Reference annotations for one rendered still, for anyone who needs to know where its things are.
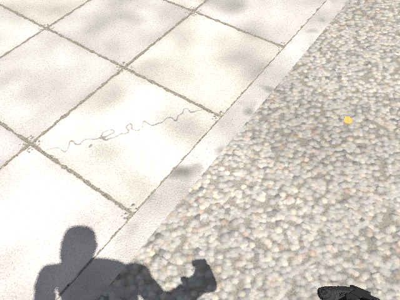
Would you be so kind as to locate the right robot hand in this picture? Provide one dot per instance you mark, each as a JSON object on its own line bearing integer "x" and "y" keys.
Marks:
{"x": 344, "y": 293}

